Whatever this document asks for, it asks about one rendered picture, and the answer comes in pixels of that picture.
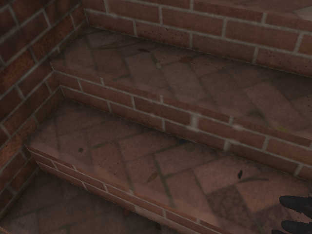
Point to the right robot hand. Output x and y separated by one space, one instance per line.
300 205

